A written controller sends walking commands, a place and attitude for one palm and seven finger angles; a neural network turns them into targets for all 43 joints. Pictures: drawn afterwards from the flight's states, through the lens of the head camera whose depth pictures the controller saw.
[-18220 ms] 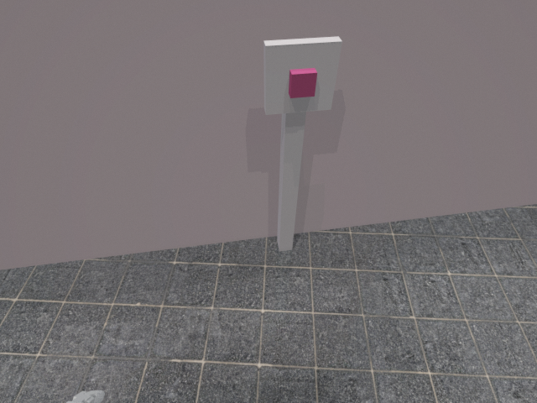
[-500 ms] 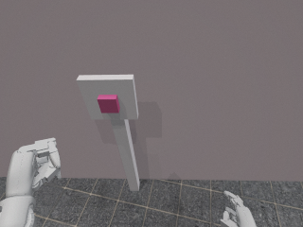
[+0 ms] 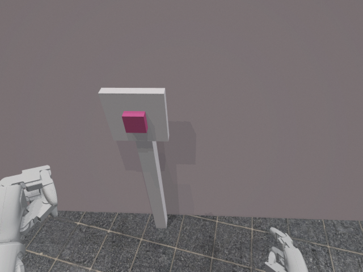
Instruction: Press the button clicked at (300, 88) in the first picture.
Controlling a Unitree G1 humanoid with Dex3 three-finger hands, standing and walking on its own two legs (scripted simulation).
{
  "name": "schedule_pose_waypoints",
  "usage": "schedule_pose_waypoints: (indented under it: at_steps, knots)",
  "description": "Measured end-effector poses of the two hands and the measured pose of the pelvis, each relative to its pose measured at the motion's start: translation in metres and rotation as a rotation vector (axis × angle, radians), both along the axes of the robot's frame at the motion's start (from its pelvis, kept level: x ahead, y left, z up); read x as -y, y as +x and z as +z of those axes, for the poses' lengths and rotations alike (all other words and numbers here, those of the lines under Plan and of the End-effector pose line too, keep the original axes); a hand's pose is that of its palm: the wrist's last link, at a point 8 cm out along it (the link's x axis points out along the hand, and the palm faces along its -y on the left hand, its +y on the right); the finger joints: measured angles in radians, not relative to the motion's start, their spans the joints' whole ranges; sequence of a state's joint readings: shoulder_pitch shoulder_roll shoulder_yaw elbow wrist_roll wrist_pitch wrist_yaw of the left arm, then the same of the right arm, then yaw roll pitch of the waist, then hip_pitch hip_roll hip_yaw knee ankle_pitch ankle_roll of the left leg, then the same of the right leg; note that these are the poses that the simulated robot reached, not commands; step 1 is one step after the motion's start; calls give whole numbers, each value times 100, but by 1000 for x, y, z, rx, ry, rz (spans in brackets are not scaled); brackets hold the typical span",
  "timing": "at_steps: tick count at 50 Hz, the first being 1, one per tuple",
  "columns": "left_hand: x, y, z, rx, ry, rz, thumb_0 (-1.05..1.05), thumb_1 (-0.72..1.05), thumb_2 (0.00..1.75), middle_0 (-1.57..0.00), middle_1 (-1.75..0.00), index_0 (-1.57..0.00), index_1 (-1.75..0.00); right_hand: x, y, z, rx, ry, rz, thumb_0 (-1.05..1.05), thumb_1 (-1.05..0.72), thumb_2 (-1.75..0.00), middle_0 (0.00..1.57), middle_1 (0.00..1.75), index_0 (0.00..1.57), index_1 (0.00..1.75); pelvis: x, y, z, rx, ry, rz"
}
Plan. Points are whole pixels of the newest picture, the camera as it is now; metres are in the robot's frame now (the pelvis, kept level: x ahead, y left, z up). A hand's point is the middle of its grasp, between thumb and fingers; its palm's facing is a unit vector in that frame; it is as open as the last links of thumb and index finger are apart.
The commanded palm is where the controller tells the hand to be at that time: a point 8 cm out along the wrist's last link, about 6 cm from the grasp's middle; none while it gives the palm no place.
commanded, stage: step back with the hand held close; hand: left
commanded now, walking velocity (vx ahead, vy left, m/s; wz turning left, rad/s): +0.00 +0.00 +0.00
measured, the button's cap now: (135, 121) +0.51 +0.21 +0.06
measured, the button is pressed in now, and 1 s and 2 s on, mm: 0 0 0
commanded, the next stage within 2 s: stop stepping back and stand still in 1.46 s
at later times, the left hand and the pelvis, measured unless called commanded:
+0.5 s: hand (46, 205) +0.17 +0.25 +0.15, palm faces +0.30 -0.81 -0.50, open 3.1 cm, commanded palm +0.11 +0.29 +0.17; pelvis -0.03 +0.02 +0.00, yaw -2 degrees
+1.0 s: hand (12, 240) +0.11 +0.26 +0.16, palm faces +0.38 -0.79 -0.49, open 3.1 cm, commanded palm +0.04 +0.30 +0.17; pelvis -0.08 +0.02 -0.02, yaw +0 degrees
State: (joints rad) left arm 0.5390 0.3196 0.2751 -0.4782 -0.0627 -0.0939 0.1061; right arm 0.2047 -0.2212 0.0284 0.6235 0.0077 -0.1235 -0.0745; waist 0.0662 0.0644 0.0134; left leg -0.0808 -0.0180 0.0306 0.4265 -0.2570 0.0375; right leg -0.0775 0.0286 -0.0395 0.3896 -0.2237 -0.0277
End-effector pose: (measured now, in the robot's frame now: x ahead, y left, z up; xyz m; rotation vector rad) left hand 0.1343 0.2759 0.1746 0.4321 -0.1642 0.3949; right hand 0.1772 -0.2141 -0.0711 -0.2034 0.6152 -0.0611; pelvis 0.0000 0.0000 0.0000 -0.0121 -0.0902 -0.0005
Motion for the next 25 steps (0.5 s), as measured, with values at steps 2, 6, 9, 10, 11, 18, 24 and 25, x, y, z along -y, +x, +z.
schedule_pose_waypoints:
  at_steps: [2,6,9,10,11,18,24,25]
  knots:
    - [0,0,1,4,3,-3,1,89,90,-130,-150,-131,-150,0,-2,0,-1,0,-2,1,-90,-90,20,30,20,30,0,-1,0,2,-1,-2]
    - [-4,2,6,20,29,-4,1,89,90,-130,-150,-131,-150,1,-6,-1,-13,2,-4,1,-90,-90,20,30,20,30,0,-3,0,-7,-4,-2]
    - [-10,6,9,27,62,-2,1,89,90,-130,-150,-131,-150,3,-11,-2,-42,0,-17,1,-90,-90,20,30,20,30,-2,-6,1,-39,-8,-9]
    - [-10,8,8,17,65,-9,1,89,90,-130,-150,-131,-150,5,-14,-3,-54,-3,-26,1,-90,-90,20,30,20,30,-2,-7,1,-49,-8,-13]
    - [-9,9,6,4,65,-18,1,89,90,-130,-150,-131,-150,7,-17,-3,-65,-6,-36,1,-90,-90,20,30,20,30,-4,-8,1,-58,-7,-16]
    - [-5,12,-7,-80,81,-102,1,89,90,-130,-150,-130,-150,19,-37,-6,-132,-41,-123,1,-90,-90,20,30,20,30,-12,-15,-1,-94,1,-23]
    - [-13,2,-1,-51,128,-110,1,89,90,-130,-150,-130,-150,18,-50,-5,-132,-59,-142,1,-90,-90,20,30,20,30,-16,-27,-4,-100,6,-26]
    - [-14,-1,1,-43,134,-109,1,89,90,-130,-150,-130,-150,17,-51,-5,-127,-60,-140,1,-90,-90,20,30,20,30,-17,-29,-5,-100,7,-26]
